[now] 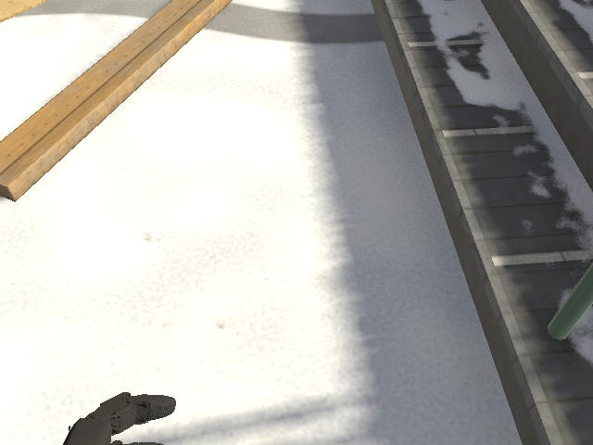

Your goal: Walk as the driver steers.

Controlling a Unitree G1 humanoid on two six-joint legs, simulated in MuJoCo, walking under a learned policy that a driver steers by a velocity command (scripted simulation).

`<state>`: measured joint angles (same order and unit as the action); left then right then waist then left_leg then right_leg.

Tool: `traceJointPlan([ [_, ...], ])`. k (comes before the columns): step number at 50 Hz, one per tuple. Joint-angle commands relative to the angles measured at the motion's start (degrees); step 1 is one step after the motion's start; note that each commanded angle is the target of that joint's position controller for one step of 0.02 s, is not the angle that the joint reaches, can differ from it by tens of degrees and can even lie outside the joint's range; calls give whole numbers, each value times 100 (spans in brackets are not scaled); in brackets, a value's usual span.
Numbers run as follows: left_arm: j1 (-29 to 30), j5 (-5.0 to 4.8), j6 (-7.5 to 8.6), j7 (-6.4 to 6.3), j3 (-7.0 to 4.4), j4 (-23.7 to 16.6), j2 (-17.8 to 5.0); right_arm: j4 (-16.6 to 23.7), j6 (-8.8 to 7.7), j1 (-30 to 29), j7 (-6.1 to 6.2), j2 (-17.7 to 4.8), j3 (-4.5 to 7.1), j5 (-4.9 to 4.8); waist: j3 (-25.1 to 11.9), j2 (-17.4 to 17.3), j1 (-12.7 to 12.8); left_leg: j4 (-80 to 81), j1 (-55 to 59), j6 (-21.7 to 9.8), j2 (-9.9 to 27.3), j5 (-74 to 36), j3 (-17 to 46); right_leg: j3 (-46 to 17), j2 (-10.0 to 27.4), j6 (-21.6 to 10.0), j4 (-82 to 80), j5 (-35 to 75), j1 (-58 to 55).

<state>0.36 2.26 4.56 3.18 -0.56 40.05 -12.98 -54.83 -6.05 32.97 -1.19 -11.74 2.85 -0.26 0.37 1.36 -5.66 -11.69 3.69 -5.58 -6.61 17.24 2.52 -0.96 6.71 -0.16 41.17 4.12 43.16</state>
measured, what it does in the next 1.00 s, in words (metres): walks ahead, turning left: right foot, then left foot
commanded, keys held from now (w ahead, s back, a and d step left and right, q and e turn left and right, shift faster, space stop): w+q+shift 0.86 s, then q+shift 0.12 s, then shift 0.02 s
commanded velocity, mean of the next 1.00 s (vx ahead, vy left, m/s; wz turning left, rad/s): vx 0.96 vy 0.00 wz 0.91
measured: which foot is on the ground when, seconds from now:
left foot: down 0.00-0.14, up 0.16-0.56, down 0.58-1.00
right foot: up 0.00-0.10, down 0.12-0.58, up 0.60-0.98, down 1.00-1.00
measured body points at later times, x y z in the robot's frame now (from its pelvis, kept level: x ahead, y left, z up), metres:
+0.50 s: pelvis +0.45 +0.03 -0.02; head +0.47 +0.06 +0.43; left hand +0.27 +0.25 -0.16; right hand +0.79 -0.07 -0.07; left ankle +0.61 +0.19 -0.69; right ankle +0.30 -0.13 -0.74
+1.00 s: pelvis +0.85 +0.28 -0.03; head +0.88 +0.32 +0.42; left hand +0.88 +0.63 -0.07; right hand +1.06 +0.05 -0.14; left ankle +0.65 +0.17 -0.72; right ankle +1.08 +0.35 -0.74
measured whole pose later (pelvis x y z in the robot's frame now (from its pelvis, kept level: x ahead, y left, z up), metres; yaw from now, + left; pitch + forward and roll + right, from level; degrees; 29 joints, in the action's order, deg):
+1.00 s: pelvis +0.85 +0.28 -0.03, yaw +54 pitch +2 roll +1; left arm 3.1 2.3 4.9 0.0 1.5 33.1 -15.5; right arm -48.9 -3.4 27.2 -0.2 -19.5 5.2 -0.6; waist 3.5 1.5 -8.3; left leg -31.5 4.7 -8.1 -11.8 27.4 17.5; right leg -4.1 1.8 0.2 26.5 5.7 31.7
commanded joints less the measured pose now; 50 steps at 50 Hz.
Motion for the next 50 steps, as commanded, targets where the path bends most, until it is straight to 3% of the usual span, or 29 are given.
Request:
traceJointPlan([
  [1,658,-76,43,-44,-35,-464,-405,498,-152,-430,47,-1112,220,-45,660,-328,272,673,-1278,-710,1304,-2883,1061,262,-423,2,-784,509,-1430],
  [4,0,-67,85,-197,-167,-339,-807,468,-61,-431,120,-1365,266,15,-74,-536,600,-835,-281,-448,1352,-5204,1104,238,-812,-186,-1192,-571,-2443],
  [5,-944,-93,121,-288,-271,-85,-1037,471,-23,-521,113,-1525,304,76,-664,-549,1039,-2050,-454,-365,1250,-5367,1067,250,-873,-277,-1184,-996,-3537],
  [6,-2079,-35,153,-409,-389,164,-1329,552,-20,-745,102,-1438,305,101,-1237,-525,1577,-3519,-1433,-304,987,-4328,1010,-155,-313,-370,-975,-1426,-5042],
  [7,-2959,211,148,-520,-521,206,-1825,804,-50,-563,75,-618,134,7,-2235,559,1620,-5674,-2808,-280,519,-1512,608,-2057,1315,-553,-1127,-3934,-6534],
  [8,-2480,212,124,-416,-565,189,-1910,1081,-35,-133,65,-460,55,-274,-2830,2177,1029,-6897,-4123,-256,158,908,422,-4922,2188,-995,-2500,-5216,-6980],
  [9,-1849,147,81,-371,-491,93,-1263,954,58,-742,128,-865,109,-134,-1707,1168,1032,-7037,-4657,-345,615,279,350,-4196,1764,-851,-2693,-5532,-6154],
  [10,-1567,91,98,-359,-396,121,-853,964,106,-1164,78,-917,125,-28,-942,460,1015,-6743,-4690,-296,840,-155,276,-3078,1557,-782,-2590,-4321,-5344],
  [11,-1540,128,108,-351,-371,244,-724,984,157,-1362,20,-819,117,27,-588,74,924,-6531,-4514,-249,1002,-256,244,-2374,1370,-710,-2678,-3226,-4758],
  [13,-1790,63,190,-346,-306,580,-534,1152,337,-1552,-104,-543,70,199,-175,262,688,-6356,-4410,-158,1239,-240,207,-1343,1151,-594,-2817,-2284,-4075],
  [16,-1943,-131,322,-262,-268,867,-385,1567,528,-2226,-236,-373,-5,231,233,295,547,-6189,-4932,-103,1439,-644,36,-207,1022,-396,-3124,-1234,-3847],
  [20,-1655,-94,430,-266,-287,917,-597,1965,546,-2960,-379,-583,-56,163,689,195,291,-4724,-4558,-151,1315,-1891,-379,1220,582,-237,-3533,-9,-3349],
  [22,-1917,-101,430,-308,-316,1016,-824,2059,535,-3372,-456,-633,-87,184,876,2,390,-3788,-4117,-331,1111,-2150,-923,1657,489,-163,-3658,841,-3526],
  [25,-2272,-99,290,-420,-374,1004,-1257,1925,493,-3189,-433,-840,-45,163,503,228,190,-3266,-3292,-600,477,-1834,-1451,1898,619,-92,-2694,4386,-4437],
  [27,-2064,-48,68,-500,-479,865,-1659,1573,476,-1878,-321,-1154,92,135,-257,510,-555,-3246,-1942,-793,138,-1105,-1383,1798,872,-170,-785,5752,-4581],
  [28,-1857,-21,-42,-492,-515,738,-1731,1196,470,-718,-222,-1399,242,140,-812,420,-1014,-3017,-655,-947,3,-704,-1162,1622,931,-259,821,5405,-4116],
  [29,-1885,24,-91,-428,-517,742,-1592,925,492,-274,-78,-1605,399,107,-902,-112,-1013,-2652,493,-1083,98,-241,-604,1563,402,-164,2849,2184,-2967],
  [30,-1895,119,-36,-347,-274,462,-618,986,549,-914,10,-1993,457,35,-352,-1465,-201,-2569,630,-1272,1064,-940,1252,1324,-543,-22,4949,-3143,-1075],
  [31,-1924,-70,104,-317,-262,-268,-807,1221,610,-962,0,-2430,539,181,-1539,-1646,41,-1148,2057,-2331,1886,86,4049,68,-862,124,5595,-3283,501],
  [32,-1444,-34,261,-335,-239,-305,-1045,1241,598,-878,58,-2188,545,197,-1115,-565,-84,-301,1696,-2093,2091,645,4479,-341,-493,85,5113,-2824,881],
  [33,-1313,-49,317,-342,-216,-264,-1079,1137,538,-994,108,-1909,493,167,-379,27,141,-136,790,-1881,1963,411,4097,-362,-292,79,4491,-2483,712],
  [35,-1300,144,171,-356,-156,-208,-950,1152,357,-1351,167,-1655,396,126,45,516,626,-168,-636,-1664,1498,-658,3140,-405,-5,226,3688,-2533,-76],
  [37,-1291,218,-75,-311,-136,-213,-845,1128,215,-1404,146,-1407,285,54,227,507,825,-30,-1563,-1598,1174,-1022,2601,-334,157,417,2956,-2700,-550],
  [40,-164,125,-144,-231,-27,-699,-614,1096,110,-1235,98,-1440,297,45,624,266,568,210,-2305,-1393,689,-1543,2056,-2,73,504,1398,-1542,-813],
  [44,457,-29,-93,-195,50,-936,-563,951,131,-824,30,-1573,391,-25,430,-165,125,-146,-1805,-904,526,-3264,1911,171,-434,258,-222,234,-1449],
  [46,479,8,-34,-199,65,-998,-585,892,204,-665,72,-1621,416,-47,366,-213,11,-710,-1394,-579,496,-4370,1886,207,-716,106,-930,272,-1923],
  [48,-247,-17,30,-350,-79,-854,-940,882,203,-722,145,-1774,453,-17,-236,-525,315,-1831,-1181,-136,376,-5282,2062,52,-1066,33,-1288,171,-3172],
  [49,-1119,-53,81,-425,-183,-640,-1199,977,188,-1095,148,-1906,486,-31,-582,-536,891,-2945,-1404,62,221,-5065,2050,-126,-890,-12,-1566,517,-4121],
  [50,-2261,44,148,-482,-308,-339,-1569,1121,144,-1407,137,-1595,409,-72,-1079,-377,1448,-4363,-1932,197,15,-3921,1786,-401,-245,-105,-1428,923,-5281],
])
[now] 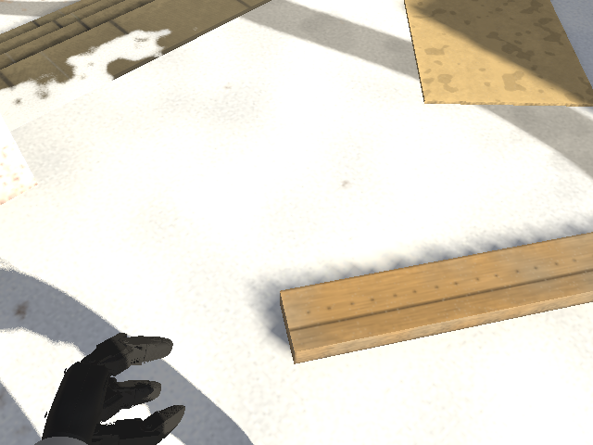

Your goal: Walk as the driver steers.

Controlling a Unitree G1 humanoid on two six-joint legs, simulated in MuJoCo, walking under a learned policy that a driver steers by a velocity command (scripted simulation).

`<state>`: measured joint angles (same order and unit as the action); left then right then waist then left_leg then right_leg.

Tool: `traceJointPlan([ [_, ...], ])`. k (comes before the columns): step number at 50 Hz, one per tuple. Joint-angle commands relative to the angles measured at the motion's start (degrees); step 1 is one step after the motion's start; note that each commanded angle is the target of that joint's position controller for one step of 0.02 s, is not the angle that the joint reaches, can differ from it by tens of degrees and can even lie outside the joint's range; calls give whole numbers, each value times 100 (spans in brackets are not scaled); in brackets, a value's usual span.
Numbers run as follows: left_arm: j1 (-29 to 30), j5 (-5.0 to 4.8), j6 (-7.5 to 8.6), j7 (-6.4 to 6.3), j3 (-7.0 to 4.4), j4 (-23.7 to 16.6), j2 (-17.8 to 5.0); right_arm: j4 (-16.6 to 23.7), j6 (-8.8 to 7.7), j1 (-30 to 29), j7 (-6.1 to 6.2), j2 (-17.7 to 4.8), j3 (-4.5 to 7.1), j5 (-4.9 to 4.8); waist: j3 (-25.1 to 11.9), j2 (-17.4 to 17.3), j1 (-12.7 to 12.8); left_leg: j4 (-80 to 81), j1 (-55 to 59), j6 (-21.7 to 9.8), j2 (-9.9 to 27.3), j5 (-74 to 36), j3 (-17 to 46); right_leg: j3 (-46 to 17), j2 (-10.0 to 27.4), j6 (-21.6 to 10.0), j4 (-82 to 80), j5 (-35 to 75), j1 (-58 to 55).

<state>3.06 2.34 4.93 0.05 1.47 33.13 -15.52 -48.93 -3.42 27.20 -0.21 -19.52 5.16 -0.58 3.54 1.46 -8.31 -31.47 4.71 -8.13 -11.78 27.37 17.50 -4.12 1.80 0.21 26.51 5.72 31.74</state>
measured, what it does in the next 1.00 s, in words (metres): walks ahead: left foot, then right foot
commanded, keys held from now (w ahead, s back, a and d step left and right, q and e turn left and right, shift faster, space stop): shift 1.00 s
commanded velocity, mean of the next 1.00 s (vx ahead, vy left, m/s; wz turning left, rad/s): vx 0.13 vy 0.00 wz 0.22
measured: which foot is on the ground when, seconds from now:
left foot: down 0.00-0.00, up 0.02-0.38, down 0.40-1.00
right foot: down 0.00-0.40, up 0.42-0.68, down 0.70-1.00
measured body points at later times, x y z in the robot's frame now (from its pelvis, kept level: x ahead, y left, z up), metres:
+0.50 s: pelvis +0.17 +0.00 +0.02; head +0.19 +0.03 +0.47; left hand +0.18 +0.26 -0.12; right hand +0.39 -0.19 -0.07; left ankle +0.23 +0.09 -0.71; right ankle +0.19 -0.15 -0.69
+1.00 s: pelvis +0.20 -0.02 +0.03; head +0.20 -0.01 +0.48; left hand +0.21 +0.24 -0.11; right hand +0.31 -0.26 -0.11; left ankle +0.23 +0.09 -0.71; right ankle +0.19 -0.13 -0.71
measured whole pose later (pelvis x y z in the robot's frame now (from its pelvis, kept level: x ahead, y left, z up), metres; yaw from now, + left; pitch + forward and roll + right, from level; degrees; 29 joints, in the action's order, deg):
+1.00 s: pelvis +0.20 -0.02 +0.03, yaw +11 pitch -1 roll +0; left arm -14.4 0.7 -0.6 -1.3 -0.4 52.9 -12.9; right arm -55.2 0.1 13.3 1.1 -13.1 1.2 0.6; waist 0.8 0.3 -0.3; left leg -23.5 -14.4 -1.7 -3.2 7.9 3.0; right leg 0.7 -1.0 -1.2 24.5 -15.4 8.1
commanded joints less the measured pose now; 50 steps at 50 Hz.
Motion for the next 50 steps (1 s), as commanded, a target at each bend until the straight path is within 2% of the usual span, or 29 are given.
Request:
traceJointPlan([
  [1,-3158,189,150,-153,-537,488,-1570,683,-86,-308,118,169,-29,-75,-2164,1087,1388,-4667,-3331,542,-40,1324,-538,-1372,2303,-465,1116,4530,-5657],
  [2,-2981,110,81,-32,-607,393,-1572,825,-10,424,221,-315,-15,-258,-3615,1616,1099,-5864,-4086,643,30,1115,-712,-3285,3187,-1379,882,4401,-6353],
  [3,-2225,-13,6,-56,-565,135,-1084,646,82,33,215,-649,29,10,-3262,761,1078,-5467,-3898,633,526,140,-882,-2727,2550,-1296,330,3069,-5303],
  [4,-1829,-24,-9,-48,-389,205,-523,681,145,-475,129,-629,33,94,-2261,561,1049,-5048,-4059,715,654,-203,-1047,-1852,1998,-1170,102,2546,-4454],
  [5,-1777,7,-25,-40,-331,337,-366,733,196,-691,40,-497,0,143,-1716,347,993,-4840,-4193,772,796,-195,-1088,-1409,1742,-1148,-67,2311,-3919],
  [6,-1964,-46,-16,-65,-331,490,-417,763,276,-862,-54,-371,-24,229,-1265,397,1030,-4565,-4069,796,882,-185,-1096,-1092,1580,-1142,-253,2599,-3305],
  [8,-2039,-145,39,-26,-397,737,-621,865,409,-805,-138,-59,-116,301,-981,454,767,-4025,-3724,820,907,-204,-1103,-775,1583,-1221,-530,2856,-2502],
  [10,-1874,-111,67,12,-429,797,-729,958,445,-854,-173,-11,-160,308,-1028,447,593,-3433,-3513,791,900,-459,-1169,-443,1571,-1265,-674,3067,-2129],
  [13,-1471,-117,16,72,-442,794,-778,1068,474,-1077,-225,52,-279,240,-1017,677,431,-1952,-2604,697,1055,-1459,-1421,327,1241,-988,-868,2450,-1405],
  [15,-1506,-146,-44,109,-461,834,-827,1100,491,-1349,-229,-5,-310,218,-947,785,532,-1299,-2140,701,1033,-1823,-1562,491,1135,-859,-881,1710,-1269],
  [18,-1692,-220,-178,113,-507,929,-961,1115,421,-1535,-202,-45,-322,258,-775,597,596,-258,-1611,613,1022,-2085,-1626,453,1150,-684,-522,334,-1257],
  [19,-1850,-198,-241,96,-490,966,-885,1065,360,-1544,-183,-74,-316,299,-747,422,679,117,-1375,557,963,-2052,-1629,495,981,-545,-197,-269,-1236],
  [20,-2207,-106,-306,87,-458,1041,-746,1087,285,-1537,-156,-149,-324,329,-728,-46,751,637,-1158,492,1318,-2500,-1205,632,760,-318,288,-1040,-1174],
  [21,-2728,3,-397,90,-379,952,-402,1245,223,-1572,-103,-492,-317,350,-911,-1302,1038,1027,-930,262,2843,-4170,516,1079,262,-15,1463,-3411,-860],
  [22,-2866,-187,-575,8,-325,983,-346,1234,289,-1523,5,-602,-278,193,-1230,-1627,855,1282,-1266,-541,3209,-3988,846,703,-98,-14,1814,-4197,-914],
  [23,-2631,-197,-688,-39,-367,1010,-603,1138,332,-1565,47,-424,-292,158,-930,-1286,824,1454,-1520,-593,2898,-3085,770,447,-12,-15,2016,-4022,-875],
  [24,-2418,-213,-724,-45,-386,982,-605,1088,349,-1780,71,-267,-355,165,-633,-1211,907,1609,-1785,-462,2631,-2632,477,366,-12,-27,2010,-3757,-863],
  [26,-2455,-181,-736,-45,-395,1131,-573,1053,345,-2039,116,-113,-399,215,-615,-1143,1048,1629,-1936,-267,2256,-2840,-66,404,-24,-2,1850,-3312,-1217],
  [29,-2408,-188,-742,-59,-350,1257,-370,887,278,-1953,123,44,-428,185,-820,-821,1032,1413,-1816,-262,2135,-3391,-361,416,-122,14,1490,-3100,-1606],
  [31,-2278,-205,-754,-94,-320,1279,-271,777,276,-1899,130,38,-403,173,-822,-831,976,1316,-1772,-254,2113,-3098,-323,445,-184,10,951,-2889,-1773],
  [33,-2367,-193,-739,-127,-288,1382,-172,711,317,-1976,149,38,-386,130,-796,-771,1088,1191,-2009,-69,1957,-2305,-346,535,-248,-59,-83,-2049,-2316],
  [34,-2312,-133,-703,-141,-291,1389,-253,671,317,-1884,156,118,-403,112,-756,-626,1046,1222,-2311,140,1893,-1742,-279,284,-49,-116,-362,-1699,-2642],
  [35,-2260,-57,-650,-152,-299,1345,-422,627,307,-1784,150,228,-429,111,-666,-366,986,1121,-2572,337,1760,-1334,-343,-191,409,-209,-634,-1728,-2779],
  [36,-1885,-115,-629,-130,-372,1344,-717,584,328,-1676,119,280,-403,82,-245,288,696,1149,-2422,451,1277,-1254,-822,-394,554,-338,-658,-2062,-1989],
  [37,-1735,-130,-591,-86,-326,1331,-488,455,342,-1742,105,169,-375,120,-153,293,767,1001,-1891,496,1225,-1583,-928,-465,571,-344,-891,-2445,-1465],
  [38,-1710,-135,-549,-76,-295,1363,-403,379,335,-1713,95,137,-345,132,-151,330,751,940,-1615,478,1275,-1841,-908,-397,506,-286,-960,-2540,-1323],
  [40,-1767,-160,-510,-110,-301,1444,-403,219,299,-1612,86,47,-300,141,-246,295,776,922,-1541,421,1378,-2132,-833,-237,365,-239,-894,-2301,-1537],
  [44,-1904,-168,-504,-142,-314,1613,-363,-70,261,-1552,122,123,-303,125,-285,-16,857,1073,-1717,440,1418,-2141,-780,-164,341,-301,-770,-2023,-1921],
  [50,-1958,-161,-498,-162,-316,1891,-333,-522,291,-1410,164,117,-292,108,-220,-145,856,1178,-1601,478,1443,-2191,-767,-158,348,-339,-834,-1964,-1965],
])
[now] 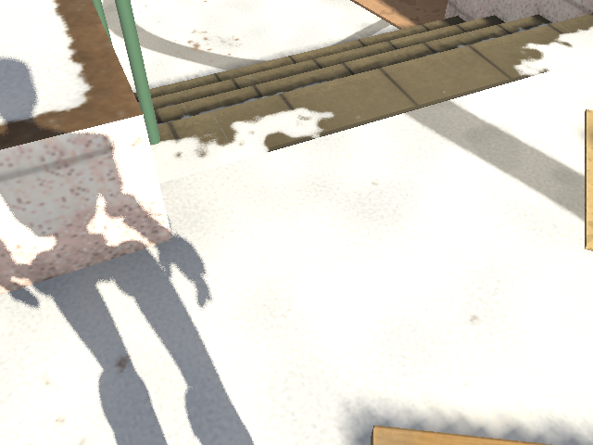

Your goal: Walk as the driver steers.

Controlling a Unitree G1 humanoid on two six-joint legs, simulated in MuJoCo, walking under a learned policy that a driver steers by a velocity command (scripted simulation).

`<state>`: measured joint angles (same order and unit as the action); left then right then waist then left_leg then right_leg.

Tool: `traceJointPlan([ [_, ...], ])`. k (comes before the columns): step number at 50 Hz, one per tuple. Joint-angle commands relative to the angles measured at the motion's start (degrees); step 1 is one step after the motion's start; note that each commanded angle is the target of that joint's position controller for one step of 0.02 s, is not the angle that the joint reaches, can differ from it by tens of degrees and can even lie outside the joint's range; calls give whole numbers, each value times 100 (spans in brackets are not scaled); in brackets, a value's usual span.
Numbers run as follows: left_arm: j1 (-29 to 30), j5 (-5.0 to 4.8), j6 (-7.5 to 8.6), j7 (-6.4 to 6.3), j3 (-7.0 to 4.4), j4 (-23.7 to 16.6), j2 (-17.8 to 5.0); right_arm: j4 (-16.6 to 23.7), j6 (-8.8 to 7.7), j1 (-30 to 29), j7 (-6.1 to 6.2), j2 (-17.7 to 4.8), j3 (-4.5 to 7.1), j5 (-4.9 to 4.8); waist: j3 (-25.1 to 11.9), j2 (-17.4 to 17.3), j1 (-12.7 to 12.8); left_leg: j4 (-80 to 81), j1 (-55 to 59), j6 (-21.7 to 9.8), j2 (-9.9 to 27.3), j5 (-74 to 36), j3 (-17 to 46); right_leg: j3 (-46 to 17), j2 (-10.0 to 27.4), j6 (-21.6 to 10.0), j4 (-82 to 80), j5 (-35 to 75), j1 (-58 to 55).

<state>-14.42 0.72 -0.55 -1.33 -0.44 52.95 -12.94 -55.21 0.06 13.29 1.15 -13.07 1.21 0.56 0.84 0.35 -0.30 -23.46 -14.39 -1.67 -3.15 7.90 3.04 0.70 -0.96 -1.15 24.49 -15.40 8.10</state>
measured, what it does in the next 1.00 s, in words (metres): stands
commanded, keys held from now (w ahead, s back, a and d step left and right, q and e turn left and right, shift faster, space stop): shift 1.00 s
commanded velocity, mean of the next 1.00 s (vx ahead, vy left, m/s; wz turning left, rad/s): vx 0.00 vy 0.00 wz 0.00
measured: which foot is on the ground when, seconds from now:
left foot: down 0.00-1.00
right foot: down 0.00-1.00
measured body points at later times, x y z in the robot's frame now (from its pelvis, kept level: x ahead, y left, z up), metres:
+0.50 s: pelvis +0.01 -0.01 +0.00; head +0.02 -0.01 +0.45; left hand +0.01 +0.22 -0.16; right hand +0.03 -0.24 -0.16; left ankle +0.05 +0.10 -0.74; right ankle -0.02 -0.11 -0.74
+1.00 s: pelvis +0.03 -0.02 +0.00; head +0.03 -0.02 +0.45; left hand +0.00 +0.20 -0.16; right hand +0.01 -0.24 -0.16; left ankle +0.05 +0.10 -0.74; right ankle -0.02 -0.11 -0.74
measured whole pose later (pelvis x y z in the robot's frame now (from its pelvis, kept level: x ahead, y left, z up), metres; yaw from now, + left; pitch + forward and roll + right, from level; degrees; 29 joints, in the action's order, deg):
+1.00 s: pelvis +0.03 -0.02 +0.00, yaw +0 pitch -1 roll +1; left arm -19.0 0.8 0.6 -2.8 0.5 65.2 -7.6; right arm -68.6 0.2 14.6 2.6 -8.1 0.1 0.3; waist 1.5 0.3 0.0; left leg -22.5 -11.4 -0.4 -2.2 9.9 3.3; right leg 0.5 -1.8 -2.3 22.4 -16.6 4.7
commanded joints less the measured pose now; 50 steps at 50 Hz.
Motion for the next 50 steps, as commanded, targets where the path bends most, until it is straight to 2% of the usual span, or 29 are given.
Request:
traceJointPlan([
  [1,-220,1,54,-27,-123,-42,-579,35,-54,0,34,-527,102,-9,55,-44,52,387,332,-166,587,-261,680,-637,622,-205,-642,167,389],
  [11,-376,4,80,-64,-62,443,-395,-558,-26,104,81,-443,72,-25,147,-7,22,429,487,-154,624,-400,646,-604,608,-204,-712,324,337],
  [22,-592,6,97,-106,-6,822,-203,-973,-7,170,114,-252,18,-28,237,13,23,411,523,-124,628,-494,587,-580,598,-201,-713,437,293],
  [34,-772,8,109,-141,19,1064,-26,-1197,-3,283,140,-72,-23,-27,305,5,30,381,500,-93,631,-530,546,-568,592,-207,-697,529,243],
  [50,-939,8,132,-160,32,1210,122,-1303,2,457,165,77,-57,-27,360,10,29,321,482,-55,646,-584,497,-567,588,-221,-701,708,182],
])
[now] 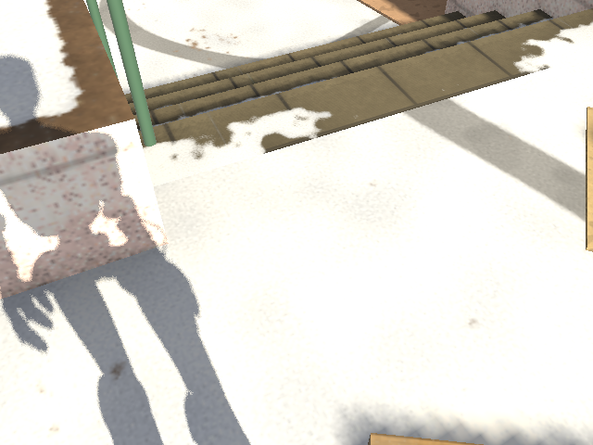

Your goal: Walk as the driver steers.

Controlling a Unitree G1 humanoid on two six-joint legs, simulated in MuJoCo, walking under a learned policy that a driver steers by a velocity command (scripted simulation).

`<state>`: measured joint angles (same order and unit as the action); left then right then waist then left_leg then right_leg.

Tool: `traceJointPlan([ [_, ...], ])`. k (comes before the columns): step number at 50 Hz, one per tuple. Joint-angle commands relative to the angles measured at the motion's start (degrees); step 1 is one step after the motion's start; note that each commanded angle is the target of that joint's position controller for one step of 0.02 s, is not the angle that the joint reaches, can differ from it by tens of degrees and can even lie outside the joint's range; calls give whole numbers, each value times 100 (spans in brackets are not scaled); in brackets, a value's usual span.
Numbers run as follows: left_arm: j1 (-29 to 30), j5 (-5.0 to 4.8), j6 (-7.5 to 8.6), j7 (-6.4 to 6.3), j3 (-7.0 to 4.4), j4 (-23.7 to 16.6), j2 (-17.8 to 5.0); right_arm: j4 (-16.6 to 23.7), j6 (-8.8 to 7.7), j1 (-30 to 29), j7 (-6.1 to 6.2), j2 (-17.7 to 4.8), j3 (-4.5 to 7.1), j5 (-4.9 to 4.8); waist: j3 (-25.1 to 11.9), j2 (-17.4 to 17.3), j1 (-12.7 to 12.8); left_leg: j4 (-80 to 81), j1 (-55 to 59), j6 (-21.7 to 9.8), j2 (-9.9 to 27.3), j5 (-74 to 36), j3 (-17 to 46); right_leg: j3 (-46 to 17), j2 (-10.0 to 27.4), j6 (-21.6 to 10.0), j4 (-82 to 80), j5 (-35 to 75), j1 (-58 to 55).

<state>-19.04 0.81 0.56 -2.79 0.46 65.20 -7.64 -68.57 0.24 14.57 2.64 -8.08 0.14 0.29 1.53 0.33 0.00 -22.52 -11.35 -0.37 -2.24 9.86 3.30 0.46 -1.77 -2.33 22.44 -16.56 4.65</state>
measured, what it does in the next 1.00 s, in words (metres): walks ahead: left foot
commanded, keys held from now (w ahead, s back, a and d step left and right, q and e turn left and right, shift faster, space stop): shift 0.34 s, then w+shift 0.24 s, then shift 0.42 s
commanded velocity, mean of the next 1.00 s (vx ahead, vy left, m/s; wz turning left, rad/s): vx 0.21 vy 0.00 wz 0.00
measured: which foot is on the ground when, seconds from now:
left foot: down 0.00-0.38, up 0.40-0.68, down 0.70-1.00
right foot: down 0.00-0.70, up 0.72-1.00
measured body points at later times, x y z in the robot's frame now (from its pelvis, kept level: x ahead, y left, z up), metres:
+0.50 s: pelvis +0.03 +0.00 +0.00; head +0.03 +0.00 +0.45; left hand -0.05 +0.22 -0.16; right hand +0.04 -0.23 -0.16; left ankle +0.03 +0.11 -0.70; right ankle -0.05 -0.09 -0.74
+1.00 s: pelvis +0.21 +0.07 +0.00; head +0.25 +0.08 +0.45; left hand +0.27 +0.30 -0.16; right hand +0.18 -0.14 -0.15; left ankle +0.19 +0.15 -0.74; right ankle +0.28 -0.04 -0.71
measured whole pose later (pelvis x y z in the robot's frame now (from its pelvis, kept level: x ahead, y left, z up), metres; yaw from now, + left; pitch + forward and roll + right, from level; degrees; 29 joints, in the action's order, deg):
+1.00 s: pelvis +0.21 +0.07 +0.00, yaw +0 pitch +0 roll +1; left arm -11.0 1.1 1.5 -0.8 -2.1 57.9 -9.2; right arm -62.3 -4.7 20.9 1.2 -6.6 -0.2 1.5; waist 3.9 2.0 -0.3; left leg -19.8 -7.1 -4.2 -2.9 12.9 -5.6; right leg 2.2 1.5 -2.4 44.5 -15.0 27.1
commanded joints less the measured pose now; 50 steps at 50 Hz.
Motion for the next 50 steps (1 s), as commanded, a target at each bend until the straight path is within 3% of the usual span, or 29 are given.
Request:
traceJointPlan([
  [1,-486,0,22,-15,-57,-11,-401,30,-17,339,17,-416,48,0,293,13,-2,224,177,-183,556,-783,468,-542,670,-104,-497,838,523],
  [17,-612,-2,47,-23,-52,27,-324,5,-17,470,34,-333,22,-6,326,15,-1,162,161,-137,575,-827,418,-544,677,-121,-505,1115,440],
  [18,-733,13,41,-14,-70,52,-358,10,-7,498,31,-295,13,8,125,80,57,84,147,-169,426,-72,307,-596,618,-178,-676,11,337],
  [19,-840,0,0,1,-190,37,-658,107,18,406,8,-408,75,27,192,415,161,-500,-277,-259,54,1281,-36,-901,637,-394,-825,-1744,264],
  [20,-1137,6,-45,27,-299,54,-935,324,33,45,-64,-511,124,115,522,784,377,-1192,-1213,-288,-169,2069,-295,-1656,1072,-720,-1294,-3305,171],
  [21,-1350,0,-63,39,-380,102,-1074,669,6,-478,-154,-448,114,200,1075,1097,545,-1909,-2061,-271,-16,1957,-615,-2412,1743,-1081,-1836,-4056,192],
  [22,-1366,21,-24,47,-377,84,-929,982,-57,-1004,-210,-470,129,231,1520,888,606,-2538,-2749,-238,350,1608,-563,-2788,2124,-1287,-2066,-3689,249],
  [23,-1260,43,44,55,-373,27,-830,1095,-134,-1095,-262,-459,156,214,1522,534,476,-2827,-3170,-195,506,1291,-454,-2716,2132,-1296,-2055,-3091,17],
  [25,-1061,63,209,78,-421,-107,-874,1101,-294,-809,-382,-502,233,201,1023,305,257,-2907,-3232,-156,626,870,-408,-2246,1933,-1189,-1937,-2139,-454],
  [27,-883,28,347,92,-456,-231,-939,1242,-354,-847,-456,-554,296,139,764,453,144,-2514,-2777,-153,586,616,-505,-1722,1679,-1043,-1928,-1696,-289],
  [29,-851,22,435,100,-470,-286,-943,1466,-327,-1113,-491,-518,317,116,840,667,146,-1921,-2313,-183,553,499,-595,-1416,1598,-975,-1938,-1504,44],
  [31,-980,75,467,106,-463,-248,-934,1526,-314,-1070,-482,-445,317,138,956,616,159,-1372,-1700,-239,393,660,-838,-1030,1482,-968,-1640,-708,284],
  [32,-1001,76,468,114,-462,-228,-947,1498,-332,-862,-456,-409,320,127,926,578,80,-1128,-1170,-281,262,560,-1000,-861,1457,-942,-1297,35,487],
  [33,-969,61,468,126,-462,-217,-993,1352,-367,-342,-406,-428,361,101,740,474,-165,-837,-345,-331,44,242,-1154,-656,1377,-824,-671,1266,726],
  [34,-1081,76,478,153,-429,-176,-943,1083,-423,417,-328,-619,464,84,296,185,-424,-617,667,-406,-140,116,-1161,-324,1102,-640,424,2458,888],
  [35,-1087,58,495,186,-372,-212,-844,870,-503,1334,-243,-982,585,151,-332,-225,-802,-373,1757,-564,504,399,-424,87,726,-385,1913,2210,1425],
  [36,-1402,-62,490,210,-226,-460,-222,777,-503,2153,-187,-1849,734,226,-1043,-1823,-802,639,2715,-1262,2470,534,2497,656,-157,2,4145,-823,2794],
  [37,-1149,56,453,204,-341,-460,-610,758,-431,1805,-202,-1661,681,94,-883,-1133,-598,973,2077,-1498,2589,-281,3275,-163,-30,-97,5019,-1377,2978],
  [38,-793,52,420,224,-345,-565,-592,964,-441,1019,-219,-1418,593,77,-319,-548,-283,700,1443,-1483,2466,-817,2365,-237,301,-156,5337,-955,3081],
  [39,-575,57,426,249,-316,-584,-505,1097,-488,546,-256,-1080,490,70,-95,-179,-162,715,859,-1383,2183,-1657,1611,-238,495,-163,5093,-540,2898],
  [41,-620,121,323,261,-360,-560,-517,1087,-542,308,-243,-623,313,77,6,-340,130,794,311,-1095,1703,-2791,625,-134,642,-129,4497,-370,2397],
  [42,-709,124,253,266,-369,-518,-474,1033,-565,394,-225,-529,255,98,-54,-413,194,738,206,-1055,1606,-3488,327,-50,548,-104,4378,-321,2159],
  [44,-678,82,148,266,-361,-536,-379,935,-611,576,-189,-549,185,128,-126,-458,318,652,189,-1090,1513,-4392,-18,20,423,-30,3909,-191,2013],
  [46,-391,62,82,239,-310,-592,-274,919,-610,543,-144,-586,120,140,-98,-457,358,605,139,-1074,1410,-4507,-267,91,381,13,2989,-2,1867],
  [50,83,-4,34,146,-237,-640,-260,760,-524,826,-93,-559,38,106,-219,-734,156,369,250,-1030,1353,-4363,-368,291,222,-12,1714,424,1301],
])
Next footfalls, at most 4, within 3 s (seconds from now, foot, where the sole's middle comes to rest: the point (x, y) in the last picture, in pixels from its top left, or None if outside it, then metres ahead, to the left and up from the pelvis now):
0.70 left None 0.23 0.15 -0.78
1.10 right None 0.35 -0.02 -0.78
1.66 right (347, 405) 0.61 -0.08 -0.78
2.16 left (290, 252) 1.07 0.05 -0.78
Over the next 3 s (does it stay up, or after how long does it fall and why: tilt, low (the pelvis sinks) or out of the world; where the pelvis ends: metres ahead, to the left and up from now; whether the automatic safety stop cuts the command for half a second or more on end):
stays up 1.65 -0.10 -0.02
